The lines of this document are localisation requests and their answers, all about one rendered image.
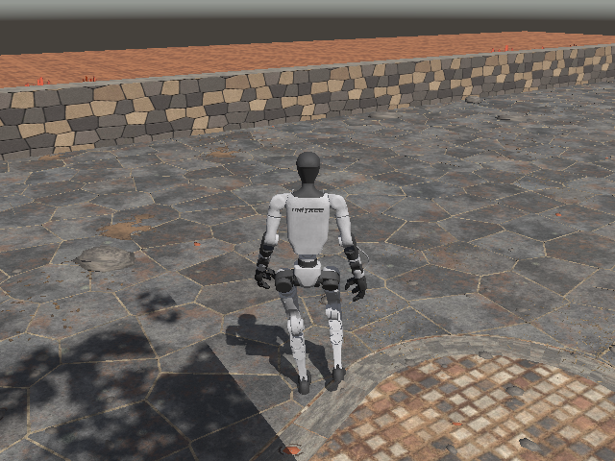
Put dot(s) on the robot right forearm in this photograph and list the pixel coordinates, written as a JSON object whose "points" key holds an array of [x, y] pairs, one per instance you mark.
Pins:
{"points": [[354, 259]]}

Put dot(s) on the humanoid robot torso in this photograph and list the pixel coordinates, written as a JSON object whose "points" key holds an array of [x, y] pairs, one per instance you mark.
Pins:
{"points": [[307, 232]]}

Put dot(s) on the robot right hand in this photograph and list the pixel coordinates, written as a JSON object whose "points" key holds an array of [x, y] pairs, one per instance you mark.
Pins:
{"points": [[361, 287]]}

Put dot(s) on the left robot upper arm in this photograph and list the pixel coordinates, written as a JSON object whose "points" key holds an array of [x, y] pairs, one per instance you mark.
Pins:
{"points": [[277, 203]]}

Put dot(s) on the left robot shin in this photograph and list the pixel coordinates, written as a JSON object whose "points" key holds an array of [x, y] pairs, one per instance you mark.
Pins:
{"points": [[298, 348]]}

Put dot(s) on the right robot upper arm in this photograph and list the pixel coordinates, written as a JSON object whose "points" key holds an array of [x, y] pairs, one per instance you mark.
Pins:
{"points": [[338, 203]]}

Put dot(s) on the robot left hand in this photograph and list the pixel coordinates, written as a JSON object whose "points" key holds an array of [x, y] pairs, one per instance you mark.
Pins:
{"points": [[266, 275]]}

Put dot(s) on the robot left forearm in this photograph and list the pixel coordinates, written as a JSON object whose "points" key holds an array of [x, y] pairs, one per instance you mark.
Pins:
{"points": [[264, 255]]}

